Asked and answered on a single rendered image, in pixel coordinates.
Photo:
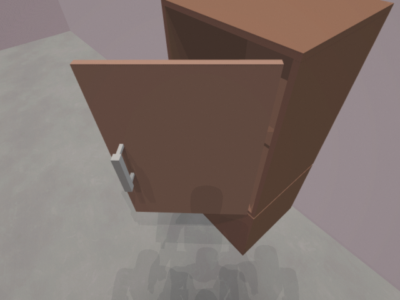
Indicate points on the handle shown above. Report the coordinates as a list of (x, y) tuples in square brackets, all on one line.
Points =
[(122, 171)]

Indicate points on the cupboard door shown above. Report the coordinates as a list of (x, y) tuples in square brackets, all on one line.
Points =
[(193, 130)]

